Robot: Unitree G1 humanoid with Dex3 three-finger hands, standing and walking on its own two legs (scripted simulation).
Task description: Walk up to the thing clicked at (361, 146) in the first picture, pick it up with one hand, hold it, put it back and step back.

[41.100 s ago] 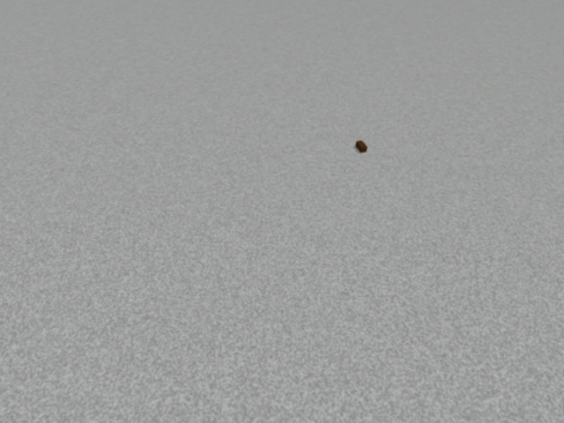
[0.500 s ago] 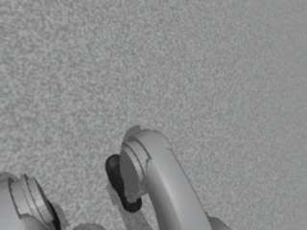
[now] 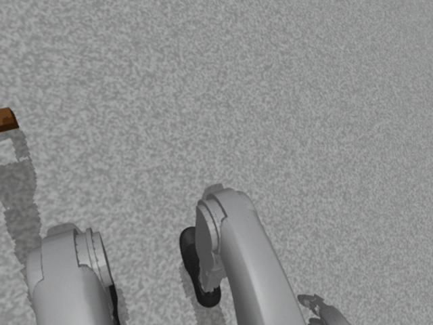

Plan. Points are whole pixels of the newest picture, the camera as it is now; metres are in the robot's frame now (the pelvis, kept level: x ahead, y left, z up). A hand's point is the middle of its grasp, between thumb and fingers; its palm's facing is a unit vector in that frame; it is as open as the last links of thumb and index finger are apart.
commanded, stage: withdraw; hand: left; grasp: from above
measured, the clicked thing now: out of the picture +0.55 +0.31 -0.33
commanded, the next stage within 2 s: home in 0.18 s
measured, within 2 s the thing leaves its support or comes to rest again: neither
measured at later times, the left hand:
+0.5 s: hand out of the picture +0.53 +0.32 -0.14, palm faces -0.37 -0.13 -0.92, open 10.5 cm
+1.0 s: hand out of the picture +0.34 +0.28 +0.06, palm faces -0.13 -0.77 -0.63, open 7.4 cm
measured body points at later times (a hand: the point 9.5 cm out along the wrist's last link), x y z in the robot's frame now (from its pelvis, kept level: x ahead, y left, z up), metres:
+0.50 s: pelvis +0.01 +0.00 -0.01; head +0.27 +0.09 +0.35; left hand +0.54 +0.32 -0.09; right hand +0.04 -0.26 -0.10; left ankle +0.08 +0.12 -0.32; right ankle +0.13 -0.12 -0.32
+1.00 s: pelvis +0.02 +0.00 +0.17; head +0.17 +0.05 +0.59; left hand +0.35 +0.31 +0.10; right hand +0.22 -0.23 +0.06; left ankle +0.08 +0.12 -0.32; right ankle +0.12 -0.12 -0.32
